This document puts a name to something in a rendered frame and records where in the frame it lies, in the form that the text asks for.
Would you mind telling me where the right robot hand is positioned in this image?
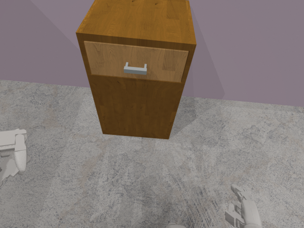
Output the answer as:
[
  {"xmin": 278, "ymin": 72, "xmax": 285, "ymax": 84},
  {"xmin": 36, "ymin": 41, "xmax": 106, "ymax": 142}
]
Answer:
[{"xmin": 225, "ymin": 184, "xmax": 262, "ymax": 228}]

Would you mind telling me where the handle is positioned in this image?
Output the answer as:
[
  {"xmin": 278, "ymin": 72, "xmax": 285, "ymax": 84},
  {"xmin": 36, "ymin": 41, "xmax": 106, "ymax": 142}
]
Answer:
[{"xmin": 124, "ymin": 62, "xmax": 147, "ymax": 75}]

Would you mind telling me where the cabinet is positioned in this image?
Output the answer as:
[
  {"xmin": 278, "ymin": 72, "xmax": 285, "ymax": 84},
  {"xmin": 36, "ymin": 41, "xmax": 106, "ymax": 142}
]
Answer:
[{"xmin": 76, "ymin": 0, "xmax": 197, "ymax": 139}]

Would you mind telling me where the drawer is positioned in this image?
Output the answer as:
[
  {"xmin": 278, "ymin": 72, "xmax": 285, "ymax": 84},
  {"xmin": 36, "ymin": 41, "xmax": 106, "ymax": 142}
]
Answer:
[{"xmin": 84, "ymin": 41, "xmax": 189, "ymax": 82}]

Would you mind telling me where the left robot hand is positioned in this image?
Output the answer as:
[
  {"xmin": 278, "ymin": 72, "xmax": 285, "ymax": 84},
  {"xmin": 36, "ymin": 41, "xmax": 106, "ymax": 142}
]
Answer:
[{"xmin": 0, "ymin": 129, "xmax": 31, "ymax": 187}]

